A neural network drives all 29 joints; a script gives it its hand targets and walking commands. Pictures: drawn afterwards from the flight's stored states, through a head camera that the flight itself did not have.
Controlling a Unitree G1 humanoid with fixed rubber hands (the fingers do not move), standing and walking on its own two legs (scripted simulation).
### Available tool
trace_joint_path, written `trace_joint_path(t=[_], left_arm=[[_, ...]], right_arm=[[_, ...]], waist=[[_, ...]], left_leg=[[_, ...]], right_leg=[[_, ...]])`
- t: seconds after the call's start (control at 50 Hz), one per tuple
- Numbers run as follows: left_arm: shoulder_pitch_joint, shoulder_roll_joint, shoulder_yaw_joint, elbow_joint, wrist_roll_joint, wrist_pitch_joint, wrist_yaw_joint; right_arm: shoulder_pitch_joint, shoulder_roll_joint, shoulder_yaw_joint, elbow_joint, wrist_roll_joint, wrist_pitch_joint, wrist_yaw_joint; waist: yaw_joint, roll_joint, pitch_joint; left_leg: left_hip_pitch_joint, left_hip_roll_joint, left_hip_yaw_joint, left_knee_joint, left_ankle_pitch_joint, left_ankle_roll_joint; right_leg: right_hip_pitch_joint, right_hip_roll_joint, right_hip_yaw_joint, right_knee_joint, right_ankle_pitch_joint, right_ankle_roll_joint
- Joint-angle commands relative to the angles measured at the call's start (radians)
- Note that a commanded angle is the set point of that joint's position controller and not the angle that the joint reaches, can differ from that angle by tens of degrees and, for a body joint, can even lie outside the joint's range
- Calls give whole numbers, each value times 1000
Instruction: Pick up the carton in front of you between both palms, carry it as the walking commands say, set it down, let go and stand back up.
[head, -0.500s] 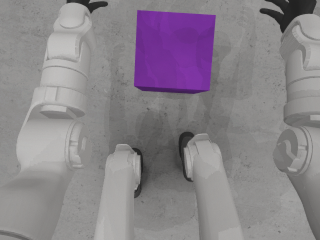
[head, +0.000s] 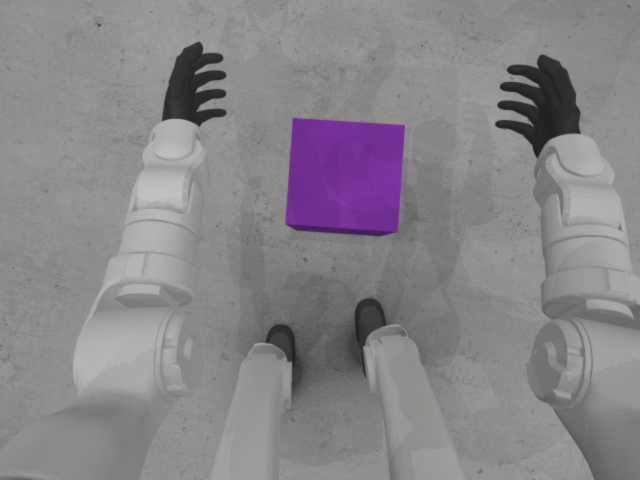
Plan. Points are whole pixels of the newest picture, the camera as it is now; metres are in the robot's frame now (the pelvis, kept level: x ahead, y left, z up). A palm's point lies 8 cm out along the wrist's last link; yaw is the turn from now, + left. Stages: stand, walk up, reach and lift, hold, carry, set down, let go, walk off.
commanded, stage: let go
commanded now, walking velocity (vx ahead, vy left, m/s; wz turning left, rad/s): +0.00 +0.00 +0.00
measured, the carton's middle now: (342, 185) +0.49 -0.07 -0.53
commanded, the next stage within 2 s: stand in 1.22 s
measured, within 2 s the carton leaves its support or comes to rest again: neither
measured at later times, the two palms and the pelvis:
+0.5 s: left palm (74, 290) +0.35 +0.19 +0.00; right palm (630, 306) +0.29 -0.25 +0.00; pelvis +0.06 +0.00 +0.09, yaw -2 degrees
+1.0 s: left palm out of the picture +0.25 +0.25 +0.05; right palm (627, 400) +0.24 -0.21 +0.05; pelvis +0.09 +0.03 +0.12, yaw -2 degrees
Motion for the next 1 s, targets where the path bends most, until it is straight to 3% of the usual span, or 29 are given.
trace_joint_path(t=[0.0, 0.12, 0.36, 0.56, 0.74, 0.84, 0.98], left_arm=[[5, 41, -4, -192, 23, -23, 16], [236, 32, -48, -328, -4, -72, -5], [743, 41, -98, -278, -27, -182, -69], [1055, 71, -163, -363, -73, -232, -105], [1217, 88, -214, -419, -96, -194, -134], [1235, 95, -225, -443, -104, -148, -148], [1236, 109, -221, -458, -105, -109, -159]], right_arm=[[2, -133, 18, -173, -24, -22, 20], [237, -101, 91, -279, 21, -59, 36], [742, -18, 199, -311, 92, -156, 10], [1087, -3, 277, -426, 118, -196, -12], [1193, -29, 304, -458, 114, -146, -14], [1199, -39, 298, -461, 101, -98, -10], [1213, -38, 289, -463, 88, -58, -11]], waist=[[-36, -27, -1046], [-24, -63, -881], [16, -82, -606], [32, -31, -307], [65, 30, -22], [70, 22, 72], [65, -13, 78]], left_leg=[[380, -45, 94, -153, 293, -31], [394, -35, 88, -270, 209, -14], [605, -7, 68, -442, 209, 15], [1029, 23, 36, -606, 253, 24], [1170, 56, 15, -745, 254, 17], [1162, 73, 12, -774, 224, 21], [1230, 59, 22, -738, 304, 17]], right_leg=[[989, 27, -60, -68, 508, 14], [1188, 3, -8, -178, 527, 14], [1380, -24, 31, -336, 565, 29], [1427, 6, -16, -522, 362, 32], [1537, 39, -48, -615, 239, 28], [1588, 48, -62, -613, 203, 28], [1594, 46, -51, -615, 240, 25]])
